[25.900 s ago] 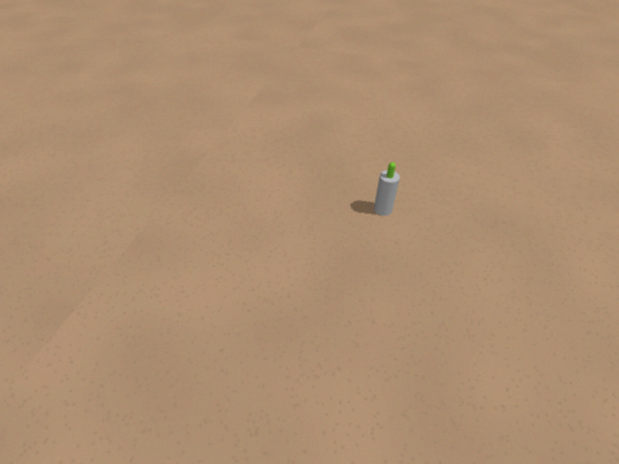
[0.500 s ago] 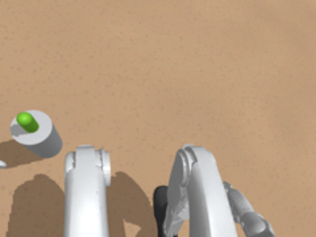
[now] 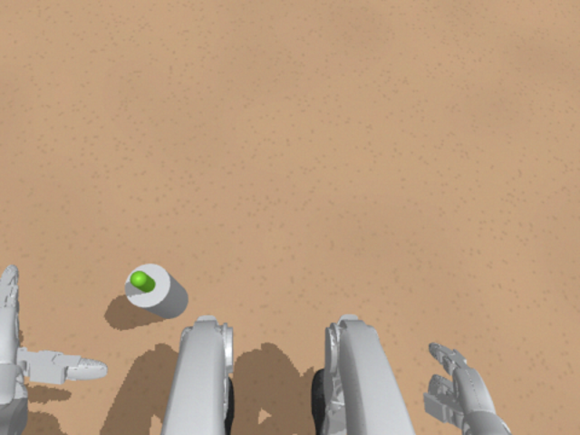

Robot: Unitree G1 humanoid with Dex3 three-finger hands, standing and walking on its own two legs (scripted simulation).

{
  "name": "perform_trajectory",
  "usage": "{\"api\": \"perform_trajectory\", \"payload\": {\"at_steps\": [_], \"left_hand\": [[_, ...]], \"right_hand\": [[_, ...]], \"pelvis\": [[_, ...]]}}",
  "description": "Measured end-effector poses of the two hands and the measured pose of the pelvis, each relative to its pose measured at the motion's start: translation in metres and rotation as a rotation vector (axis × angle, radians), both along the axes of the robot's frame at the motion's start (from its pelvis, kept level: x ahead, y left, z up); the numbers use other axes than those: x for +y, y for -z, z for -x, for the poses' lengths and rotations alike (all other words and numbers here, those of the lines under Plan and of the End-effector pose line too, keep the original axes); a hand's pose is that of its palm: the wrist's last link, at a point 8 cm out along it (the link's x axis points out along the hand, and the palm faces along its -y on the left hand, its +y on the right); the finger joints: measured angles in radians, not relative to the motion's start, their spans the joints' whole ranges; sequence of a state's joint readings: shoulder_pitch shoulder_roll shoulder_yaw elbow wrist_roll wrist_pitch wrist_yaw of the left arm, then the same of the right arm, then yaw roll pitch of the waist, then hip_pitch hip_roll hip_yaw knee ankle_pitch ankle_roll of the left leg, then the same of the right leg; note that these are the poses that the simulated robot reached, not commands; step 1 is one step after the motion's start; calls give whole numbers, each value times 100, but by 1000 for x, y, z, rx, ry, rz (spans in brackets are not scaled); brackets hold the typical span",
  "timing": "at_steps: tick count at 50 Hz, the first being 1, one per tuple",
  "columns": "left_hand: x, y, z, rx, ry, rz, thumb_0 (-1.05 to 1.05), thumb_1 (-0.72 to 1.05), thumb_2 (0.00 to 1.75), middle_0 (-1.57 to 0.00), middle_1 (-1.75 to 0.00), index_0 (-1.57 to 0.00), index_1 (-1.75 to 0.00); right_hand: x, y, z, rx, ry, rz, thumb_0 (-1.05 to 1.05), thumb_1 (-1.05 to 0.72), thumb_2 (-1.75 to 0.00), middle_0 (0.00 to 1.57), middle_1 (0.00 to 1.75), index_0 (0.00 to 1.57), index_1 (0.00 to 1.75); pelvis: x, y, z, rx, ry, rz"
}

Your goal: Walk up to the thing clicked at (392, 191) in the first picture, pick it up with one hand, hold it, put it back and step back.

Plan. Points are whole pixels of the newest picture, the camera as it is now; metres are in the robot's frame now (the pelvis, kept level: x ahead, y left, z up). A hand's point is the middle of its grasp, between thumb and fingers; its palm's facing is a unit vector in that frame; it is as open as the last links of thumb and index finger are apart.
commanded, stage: home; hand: left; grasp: from the side
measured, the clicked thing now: (156, 291) +0.38 +0.27 -0.38
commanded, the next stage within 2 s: none
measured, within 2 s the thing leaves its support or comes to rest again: neither
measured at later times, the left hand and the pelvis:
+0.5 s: hand (23, 361) +0.23 +0.21 +0.12, palm faces +0.16 -0.93 -0.33, open 17.2 cm; pelvis +0.06 +0.01 +0.18, yaw +3 degrees
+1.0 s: hand (34, 379) +0.22 +0.19 +0.14, palm faces +0.15 -0.94 -0.30, open 17.5 cm; pelvis +0.07 +0.00 +0.20, yaw +3 degrees
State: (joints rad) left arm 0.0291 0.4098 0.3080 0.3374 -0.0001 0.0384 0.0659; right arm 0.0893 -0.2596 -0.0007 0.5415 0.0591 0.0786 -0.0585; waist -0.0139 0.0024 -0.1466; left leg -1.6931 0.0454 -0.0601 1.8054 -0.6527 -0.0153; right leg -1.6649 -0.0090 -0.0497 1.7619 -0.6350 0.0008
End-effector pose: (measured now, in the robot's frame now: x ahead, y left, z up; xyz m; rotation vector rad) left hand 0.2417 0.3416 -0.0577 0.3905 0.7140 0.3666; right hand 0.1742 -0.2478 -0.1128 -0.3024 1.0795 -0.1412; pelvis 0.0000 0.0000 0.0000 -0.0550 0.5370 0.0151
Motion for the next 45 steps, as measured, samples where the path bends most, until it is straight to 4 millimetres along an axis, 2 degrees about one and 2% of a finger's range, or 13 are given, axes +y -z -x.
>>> {"api": "perform_trajectory", "payload": {"at_steps": [5,10,15,20,26,30,37,41,45], "left_hand": [[-13,-55,7,15,-44,12,-1,-43,12,-8,-7,-7,-7],[-28,-98,17,52,-62,42,-1,-44,11,-7,-7,-7,-7],[-49,-133,25,78,-51,92,-1,-46,10,-7,-6,-6,-7],[-69,-169,30,70,-24,134,-1,-48,9,-7,-6,-6,-6],[-89,-213,30,12,28,158,-1,-49,8,-7,-6,-6,-6],[-98,-231,31,-17,55,169,-1,-51,7,-6,-5,-5,-6],[-103,-233,41,1,47,186,-1,-53,6,-6,-5,-5,-6],[-102,-228,46,31,34,188,-1,-52,6,-6,-5,-5,-6],[-104,-230,45,23,38,183,-1,-53,6,-6,-5,-5,-6]], "right_hand": [[3,-69,-24,-123,2,26,1,-90,-90,21,30,20,30],[5,-129,-40,-234,5,39,1,-90,-90,21,30,20,30],[9,-175,-44,-297,16,47,1,-90,-90,21,30,20,30],[15,-209,-39,-324,35,47,1,-90,-90,21,30,20,30],[24,-231,-35,-365,58,25,1,-90,-90,21,30,20,30],[30,-237,-39,-390,60,0,1,-90,-90,21,30,20,30],[34,-242,-49,-409,25,-24,1,-90,-90,21,30,20,30],[31,-245,-54,-415,4,-16,2,-90,-90,21,30,20,30],[26,-247,-56,-422,-5,-5,2,-90,-90,21,30,20,30]], "pelvis": [[-3,-52,-14,-62,-13,-5],[-1,-96,-28,-130,-25,-5],[2,-132,-40,-205,-36,-6],[6,-163,-50,-276,-42,-9],[10,-185,-62,-341,-41,-13],[11,-192,-66,-369,-39,-17],[7,-197,-67,-390,-41,-25],[4,-198,-66,-394,-44,-29],[2,-199,-67,-400,-48,-31]]}}
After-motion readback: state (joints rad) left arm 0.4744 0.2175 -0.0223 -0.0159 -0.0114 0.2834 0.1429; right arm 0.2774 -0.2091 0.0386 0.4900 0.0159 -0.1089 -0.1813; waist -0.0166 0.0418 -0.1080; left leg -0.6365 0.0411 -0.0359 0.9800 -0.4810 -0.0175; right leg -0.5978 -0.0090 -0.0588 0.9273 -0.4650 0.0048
